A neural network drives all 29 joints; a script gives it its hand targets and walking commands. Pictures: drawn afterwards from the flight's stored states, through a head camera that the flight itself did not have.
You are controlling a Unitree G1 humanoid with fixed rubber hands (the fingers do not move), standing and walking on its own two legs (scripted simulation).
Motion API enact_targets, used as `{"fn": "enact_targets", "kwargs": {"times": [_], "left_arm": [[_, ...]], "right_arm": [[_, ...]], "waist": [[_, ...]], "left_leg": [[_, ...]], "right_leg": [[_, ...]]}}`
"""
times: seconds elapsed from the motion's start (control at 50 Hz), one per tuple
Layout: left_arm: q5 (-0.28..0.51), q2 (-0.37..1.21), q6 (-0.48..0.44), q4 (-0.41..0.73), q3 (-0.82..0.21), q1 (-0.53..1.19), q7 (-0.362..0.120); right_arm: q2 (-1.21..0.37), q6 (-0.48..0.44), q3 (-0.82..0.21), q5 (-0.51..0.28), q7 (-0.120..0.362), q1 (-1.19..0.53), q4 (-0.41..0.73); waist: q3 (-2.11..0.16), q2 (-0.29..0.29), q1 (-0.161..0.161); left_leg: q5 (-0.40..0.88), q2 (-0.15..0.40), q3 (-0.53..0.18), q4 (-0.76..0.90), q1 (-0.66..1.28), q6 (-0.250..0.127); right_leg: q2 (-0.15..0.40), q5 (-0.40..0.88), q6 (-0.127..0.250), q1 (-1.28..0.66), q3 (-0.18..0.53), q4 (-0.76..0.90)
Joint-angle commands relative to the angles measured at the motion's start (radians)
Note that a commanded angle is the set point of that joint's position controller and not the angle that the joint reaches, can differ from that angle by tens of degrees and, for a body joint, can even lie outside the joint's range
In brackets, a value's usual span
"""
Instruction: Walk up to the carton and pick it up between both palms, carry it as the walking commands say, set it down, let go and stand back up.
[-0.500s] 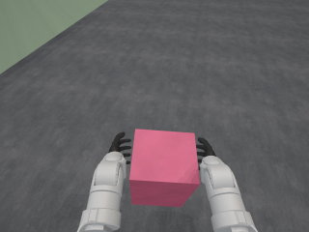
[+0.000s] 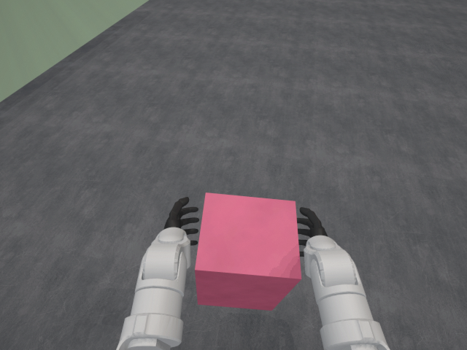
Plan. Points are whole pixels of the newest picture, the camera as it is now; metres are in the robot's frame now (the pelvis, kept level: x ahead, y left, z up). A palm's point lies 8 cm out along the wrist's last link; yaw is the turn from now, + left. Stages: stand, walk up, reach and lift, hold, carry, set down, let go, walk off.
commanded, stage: carry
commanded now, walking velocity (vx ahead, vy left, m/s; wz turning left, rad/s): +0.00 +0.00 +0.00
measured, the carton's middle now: (242, 257) +0.32 +0.02 -0.07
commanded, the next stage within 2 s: hold in 1.32 s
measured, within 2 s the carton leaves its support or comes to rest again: neither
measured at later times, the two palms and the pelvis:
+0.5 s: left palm (162, 237) +0.30 +0.16 +0.04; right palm (305, 249) +0.29 -0.10 +0.02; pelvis +0.00 +0.02 +0.00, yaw +0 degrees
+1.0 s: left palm (159, 239) +0.30 +0.17 +0.04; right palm (301, 254) +0.29 -0.09 +0.02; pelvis -0.01 +0.03 +0.00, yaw -1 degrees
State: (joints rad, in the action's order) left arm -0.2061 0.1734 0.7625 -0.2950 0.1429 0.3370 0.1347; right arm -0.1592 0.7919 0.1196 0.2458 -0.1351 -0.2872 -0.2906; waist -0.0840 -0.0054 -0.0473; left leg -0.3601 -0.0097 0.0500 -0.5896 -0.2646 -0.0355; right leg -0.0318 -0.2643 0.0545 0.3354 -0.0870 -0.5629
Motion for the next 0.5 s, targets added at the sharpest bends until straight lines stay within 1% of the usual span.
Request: {"fn": "enact_targets", "kwargs": {"times": [0.0, 0.02, 0.04, 0.06, 0.08, 0.1, 0.12, 0.14, 0.16, 0.18, 0.2, 0.22, 0.24, 0.26, 0.28, 0.3, 0.32, 0.34, 0.36, 0.38, 0.4, 0.42, 0.44, 0.46, 0.48], "left_arm": [[0.277, 1.066, -0.026, 0.084, -0.505, 0.400, -0.265], [0.274, 1.070, -0.015, 0.026, -0.508, 0.346, -0.269], [0.270, 1.070, -0.029, 0.042, -0.498, 0.379, -0.270], [0.275, 1.062, -0.029, 0.081, -0.516, 0.408, -0.266], [0.265, 1.052, -0.028, 0.058, -0.511, 0.385, -0.267], [0.262, 1.065, -0.028, 0.038, -0.507, 0.354, -0.266], [0.260, 1.062, -0.021, 0.045, -0.509, 0.350, -0.264], [0.255, 1.066, -0.030, 0.049, -0.503, 0.367, -0.263], [0.258, 1.061, -0.030, 0.055, -0.512, 0.346, -0.261], [0.253, 1.054, -0.025, 0.001, -0.499, 0.333, -0.268], [0.270, 1.062, -0.033, 0.043, -0.512, 0.363, -0.269], [0.247, 1.046, -0.024, 0.026, -0.500, 0.331, -0.264], [0.246, 1.063, -0.025, -0.009, -0.494, 0.302, -0.265], [0.253, 1.058, -0.032, 0.014, -0.505, 0.325, -0.269], [0.252, 1.063, -0.035, 0.008, -0.491, 0.357, -0.267], [0.264, 1.063, -0.039, 0.039, -0.506, 0.364, -0.266], [0.270, 1.051, -0.041, 0.077, -0.523, 0.414, -0.268], [0.271, 1.072, -0.040, 0.056, -0.533, 0.353, -0.268], [0.246, 1.071, -0.038, 0.015, -0.513, 0.315, -0.263], [0.253, 1.044, -0.032, 0.000, -0.496, 0.316, -0.271], [0.257, 1.056, -0.038, 0.020, -0.515, 0.340, -0.270], [0.257, 1.058, -0.041, 0.026, -0.518, 0.342, -0.271], [0.258, 1.062, -0.045, 0.068, -0.525, 0.401, -0.269], [0.264, 1.070, -0.045, 0.056, -0.534, 0.378, -0.273], [0.244, 1.063, -0.039, -0.019, -0.503, 0.356, -0.271]], "right_arm": [[-1.029, -0.088, -0.483, -0.295, 0.264, -0.531, 0.151], [-1.009, -0.089, -0.479, -0.284, 0.258, -0.520, 0.162], [-1.020, -0.095, -0.490, -0.289, 0.262, -0.563, 0.151], [-1.032, -0.090, -0.469, -0.281, 0.268, -0.495, 0.105], [-1.013, -0.095, -0.472, -0.282, 0.268, -0.510, 0.126], [-1.007, -0.100, -0.473, -0.285, 0.269, -0.524, 0.141], [-0.996, -0.101, -0.495, -0.299, 0.263, -0.563, 0.203], [-1.018, -0.098, -0.475, -0.289, 0.271, -0.511, 0.132], [-1.002, -0.104, -0.491, -0.302, 0.273, -0.528, 0.179], [-0.994, -0.101, -0.462, -0.277, 0.268, -0.488, 0.124], [-1.000, -0.105, -0.476, -0.282, 0.267, -0.511, 0.149], [-0.986, -0.101, -0.480, -0.288, 0.269, -0.517, 0.155], [-0.989, -0.102, -0.469, -0.280, 0.268, -0.502, 0.151], [-0.992, -0.108, -0.487, -0.287, 0.268, -0.521, 0.169], [-1.002, -0.108, -0.490, -0.293, 0.269, -0.574, 0.151], [-1.004, -0.109, -0.484, -0.292, 0.270, -0.528, 0.153], [-1.016, -0.105, -0.475, -0.284, 0.274, -0.508, 0.106], [-1.004, -0.124, -0.493, -0.303, 0.272, -0.528, 0.196], [-0.988, -0.118, -0.492, -0.292, 0.275, -0.549, 0.184], [-0.986, -0.107, -0.487, -0.285, 0.269, -0.503, 0.140], [-0.981, -0.105, -0.458, -0.267, 0.274, -0.464, 0.113], [-0.982, -0.116, -0.477, -0.283, 0.275, -0.510, 0.163], [-0.996, -0.119, -0.486, -0.293, 0.278, -0.547, 0.162], [-1.006, -0.123, -0.494, -0.296, 0.279, -0.542, 0.173], [-0.968, -0.123, -0.475, -0.279, 0.279, -0.571, 0.159]], "waist": [[-0.271, 0.004, 0.002], [-0.274, 0.018, 0.006], [-0.288, 0.043, 0.005], [-0.292, -0.017, 0.007], [-0.295, 0.007, 0.005], [-0.313, -0.007, 0.007], [-0.299, 0.023, 0.003], [-0.303, -0.037, 0.004], [-0.294, -0.027, 0.002], [-0.292, -0.005, 0.004], [-0.308, -0.001, 0.009], [-0.307, -0.001, 0.004], [-0.325, -0.003, 0.004], [-0.315, 0.027, 0.006], [-0.287, 0.007, 0.005], [-0.283, -0.007, 0.007], [-0.267, 0.005, 0.009], [-0.307, -0.025, 0.005], [-0.336, -0.007, 0.006], [-0.296, 0.034, 0.010], [-0.323, -0.013, 0.011], [-0.311, 0.006, 0.006], [-0.292, -0.013, 0.008], [-0.311, -0.013, 0.006], [-0.269, -0.013, 0.005]], "left_leg": [[0.231, 0.136, -0.132, 0.063, 0.139, -0.011], [0.233, 0.144, -0.129, 0.055, 0.112, -0.016], [0.252, 0.140, -0.124, 0.048, 0.116, -0.019], [0.295, 0.140, -0.127, 0.053, 0.141, -0.015], [0.268, 0.135, -0.123, 0.048, 0.118, -0.013], [0.349, 0.135, -0.107, 0.043, 0.129, -0.006], [0.328, 0.137, -0.110, 0.027, 0.119, -0.010], [0.374, 0.141, -0.106, 0.031, 0.154, -0.004], [0.419, 0.142, -0.114, 0.029, 0.162, -0.004], [0.384, 0.142, -0.114, 0.031, 0.148, -0.009], [0.401, 0.142, -0.118, 0.030, 0.162, -0.004], [0.371, 0.139, -0.119, 0.033, 0.144, -0.014], [0.361, 0.138, -0.115, 0.030, 0.156, -0.018], [0.363, 0.135, -0.105, 0.028, 0.153, -0.008], [0.325, 0.140, -0.121, 0.042, 0.145, -0.011], [0.354, 0.139, -0.126, 0.049, 0.138, -0.010], [0.430, 0.148, -0.127, 0.034, 0.149, -0.010], [0.426, 0.145, -0.118, 0.021, 0.147, -0.013], [0.450, 0.141, -0.111, 0.023, 0.179, -0.005], [0.406, 0.133, -0.101, 0.007, 0.143, -0.010], [0.422, 0.144, -0.130, 0.025, 0.164, -0.007], [0.359, 0.135, -0.113, 0.028, 0.157, -0.011], [0.393, 0.151, -0.141, 0.043, 0.160, -0.007], [0.365, 0.148, -0.138, 0.051, 0.153, -0.020], [0.363, 0.152, -0.149, 0.058, 0.134, -0.022]], "right_leg": [[0.146, 0.188, -0.015, -0.042, 0.140, 0.060], [0.152, 0.188, -0.023, -0.063, 0.137, 0.071], [0.156, 0.241, -0.017, -0.089, 0.143, 0.066], [0.157, 0.255, -0.013, -0.070, 0.145, 0.058], [0.154, 0.244, -0.018, -0.082, 0.146, 0.057], [0.164, 0.350, -0.018, -0.103, 0.124, 0.030], [0.163, 0.313, -0.028, -0.103, 0.122, 0.048], [0.164, 0.311, -0.012, -0.078, 0.129, 0.033], [0.162, 0.339, -0.021, -0.064, 0.125, 0.027], [0.156, 0.292, -0.026, -0.075, 0.123, 0.039], [0.161, 0.323, -0.021, -0.078, 0.126, 0.025], [0.158, 0.274, -0.021, -0.092, 0.117, 0.027], [0.158, 0.287, -0.025, -0.090, 0.127, 0.038], [0.171, 0.308, -0.022, -0.094, 0.134, 0.031], [0.157, 0.250, -0.024, -0.068, 0.133, 0.039], [0.150, 0.270, -0.025, -0.065, 0.119, 0.012], [0.156, 0.297, -0.027, -0.046, 0.126, 0.022], [0.154, 0.288, -0.025, -0.081, 0.118, 0.020], [0.159, 0.331, -0.024, -0.085, 0.120, 0.005], [0.170, 0.353, -0.031, -0.090, 0.127, 0.029], [0.172, 0.310, -0.028, -0.067, 0.133, 0.012], [0.166, 0.297, -0.020, -0.071, 0.136, 0.021], [0.162, 0.235, -0.031, -0.049, 0.114, -0.001], [0.156, 0.211, -0.027, -0.064, 0.127, 0.016], [0.147, 0.189, -0.033, -0.043, 0.117, -0.001]]}}
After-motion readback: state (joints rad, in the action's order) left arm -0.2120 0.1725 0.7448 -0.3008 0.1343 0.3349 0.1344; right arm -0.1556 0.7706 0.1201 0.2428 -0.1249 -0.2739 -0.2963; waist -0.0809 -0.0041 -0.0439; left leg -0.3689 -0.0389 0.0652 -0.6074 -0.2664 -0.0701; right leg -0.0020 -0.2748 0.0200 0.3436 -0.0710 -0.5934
